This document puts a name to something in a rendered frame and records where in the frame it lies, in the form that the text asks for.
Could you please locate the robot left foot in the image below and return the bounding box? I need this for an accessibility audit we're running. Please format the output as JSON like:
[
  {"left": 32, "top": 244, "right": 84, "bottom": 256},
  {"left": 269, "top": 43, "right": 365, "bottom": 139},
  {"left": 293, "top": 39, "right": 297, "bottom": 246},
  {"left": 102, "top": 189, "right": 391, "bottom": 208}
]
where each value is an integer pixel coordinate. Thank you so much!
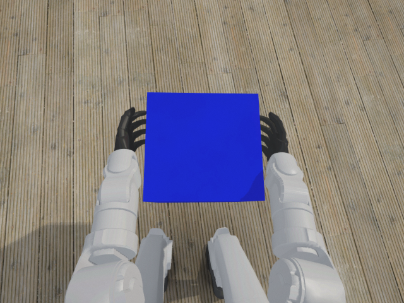
[{"left": 164, "top": 270, "right": 169, "bottom": 292}]

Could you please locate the right robot thigh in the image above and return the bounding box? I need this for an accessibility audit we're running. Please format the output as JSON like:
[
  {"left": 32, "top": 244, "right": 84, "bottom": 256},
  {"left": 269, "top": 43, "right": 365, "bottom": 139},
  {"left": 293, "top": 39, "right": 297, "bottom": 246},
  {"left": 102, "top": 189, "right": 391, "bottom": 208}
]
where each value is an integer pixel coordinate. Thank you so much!
[{"left": 208, "top": 233, "right": 269, "bottom": 303}]

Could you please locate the carton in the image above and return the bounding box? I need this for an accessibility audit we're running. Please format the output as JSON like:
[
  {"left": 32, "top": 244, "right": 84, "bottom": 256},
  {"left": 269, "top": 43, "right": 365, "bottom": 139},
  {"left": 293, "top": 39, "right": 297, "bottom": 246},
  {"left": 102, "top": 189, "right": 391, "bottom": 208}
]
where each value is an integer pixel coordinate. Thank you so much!
[{"left": 143, "top": 92, "right": 265, "bottom": 203}]

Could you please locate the left robot forearm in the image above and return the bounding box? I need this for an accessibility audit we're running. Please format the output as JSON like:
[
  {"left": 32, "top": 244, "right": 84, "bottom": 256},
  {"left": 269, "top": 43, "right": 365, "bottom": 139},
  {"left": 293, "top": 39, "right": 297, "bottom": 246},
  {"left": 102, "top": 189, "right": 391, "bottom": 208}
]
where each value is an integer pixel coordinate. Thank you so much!
[{"left": 64, "top": 149, "right": 142, "bottom": 303}]

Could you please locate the left robot hand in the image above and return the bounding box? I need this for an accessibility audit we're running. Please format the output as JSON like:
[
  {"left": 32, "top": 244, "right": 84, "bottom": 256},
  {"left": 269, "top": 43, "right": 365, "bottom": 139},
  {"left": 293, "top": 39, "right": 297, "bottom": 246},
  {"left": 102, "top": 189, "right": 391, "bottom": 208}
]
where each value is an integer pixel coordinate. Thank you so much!
[{"left": 114, "top": 107, "right": 146, "bottom": 152}]

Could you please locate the left robot upper arm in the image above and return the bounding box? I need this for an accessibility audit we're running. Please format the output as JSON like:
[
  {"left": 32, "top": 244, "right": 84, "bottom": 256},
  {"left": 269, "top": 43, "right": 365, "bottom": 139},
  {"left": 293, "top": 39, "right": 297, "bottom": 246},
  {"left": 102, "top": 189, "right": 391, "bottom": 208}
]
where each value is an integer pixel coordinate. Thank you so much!
[{"left": 65, "top": 260, "right": 145, "bottom": 303}]

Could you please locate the right robot forearm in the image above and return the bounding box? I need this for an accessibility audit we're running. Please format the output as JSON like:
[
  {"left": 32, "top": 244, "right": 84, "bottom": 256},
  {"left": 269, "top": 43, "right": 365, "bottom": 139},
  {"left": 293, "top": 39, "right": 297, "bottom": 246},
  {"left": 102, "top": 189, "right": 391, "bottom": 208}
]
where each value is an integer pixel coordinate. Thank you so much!
[{"left": 264, "top": 152, "right": 346, "bottom": 303}]

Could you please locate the right robot hand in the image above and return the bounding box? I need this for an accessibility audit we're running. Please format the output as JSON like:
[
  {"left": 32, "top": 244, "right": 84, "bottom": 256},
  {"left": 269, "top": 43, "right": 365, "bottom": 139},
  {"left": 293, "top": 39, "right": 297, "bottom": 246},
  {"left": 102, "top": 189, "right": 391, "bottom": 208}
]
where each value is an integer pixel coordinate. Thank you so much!
[{"left": 260, "top": 112, "right": 288, "bottom": 161}]

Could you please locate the right robot upper arm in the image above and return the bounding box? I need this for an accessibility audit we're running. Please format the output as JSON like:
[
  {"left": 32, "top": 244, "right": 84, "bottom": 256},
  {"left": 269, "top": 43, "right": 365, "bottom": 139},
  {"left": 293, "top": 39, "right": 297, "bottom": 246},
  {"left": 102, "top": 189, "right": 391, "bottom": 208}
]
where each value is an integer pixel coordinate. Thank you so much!
[{"left": 267, "top": 256, "right": 345, "bottom": 303}]

